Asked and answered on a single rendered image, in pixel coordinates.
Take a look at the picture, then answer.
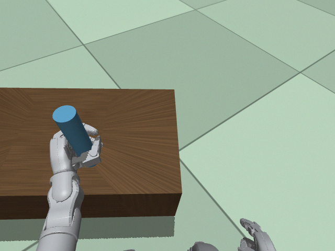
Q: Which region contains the can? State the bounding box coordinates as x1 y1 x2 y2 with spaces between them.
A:
52 105 96 167

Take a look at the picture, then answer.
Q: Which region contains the left robot hand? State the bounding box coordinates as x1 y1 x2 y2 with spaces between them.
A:
50 123 104 175

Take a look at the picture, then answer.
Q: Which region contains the left robot arm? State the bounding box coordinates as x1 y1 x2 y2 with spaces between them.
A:
36 171 84 251

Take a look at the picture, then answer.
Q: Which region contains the right robot hand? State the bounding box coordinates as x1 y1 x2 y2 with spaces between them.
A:
238 218 276 251

